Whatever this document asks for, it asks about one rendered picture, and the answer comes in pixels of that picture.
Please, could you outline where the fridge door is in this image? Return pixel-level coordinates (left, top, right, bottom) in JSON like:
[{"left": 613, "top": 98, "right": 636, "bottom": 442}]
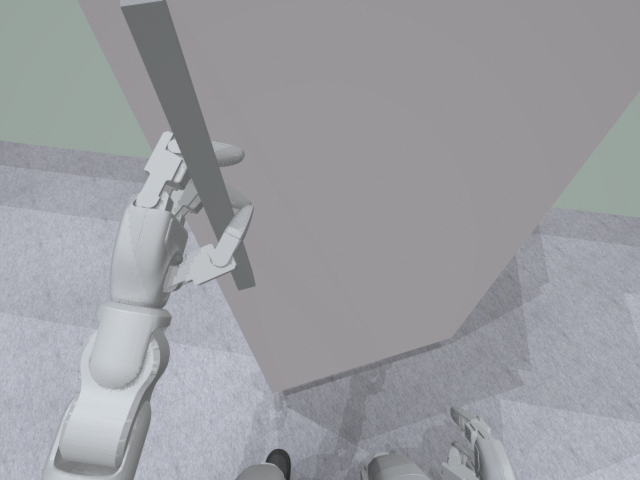
[{"left": 77, "top": 0, "right": 640, "bottom": 393}]

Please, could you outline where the handle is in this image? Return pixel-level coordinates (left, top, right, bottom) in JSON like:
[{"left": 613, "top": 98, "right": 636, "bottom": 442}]
[{"left": 120, "top": 0, "right": 256, "bottom": 291}]

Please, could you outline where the left robot forearm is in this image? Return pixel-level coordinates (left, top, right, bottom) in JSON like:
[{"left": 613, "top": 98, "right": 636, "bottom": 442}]
[{"left": 41, "top": 300, "right": 172, "bottom": 480}]

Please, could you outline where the robot left shin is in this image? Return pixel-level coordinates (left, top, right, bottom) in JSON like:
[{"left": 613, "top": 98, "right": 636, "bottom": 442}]
[{"left": 258, "top": 462, "right": 284, "bottom": 478}]

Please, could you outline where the right robot hand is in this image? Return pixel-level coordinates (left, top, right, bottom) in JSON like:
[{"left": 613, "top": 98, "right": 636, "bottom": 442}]
[{"left": 442, "top": 406, "right": 516, "bottom": 480}]

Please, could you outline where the left robot foot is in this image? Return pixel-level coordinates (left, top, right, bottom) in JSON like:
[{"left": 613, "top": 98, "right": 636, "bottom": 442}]
[{"left": 265, "top": 449, "right": 291, "bottom": 480}]

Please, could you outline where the left robot hand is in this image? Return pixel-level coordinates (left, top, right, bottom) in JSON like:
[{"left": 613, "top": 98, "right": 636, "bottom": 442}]
[{"left": 110, "top": 131, "right": 254, "bottom": 309}]

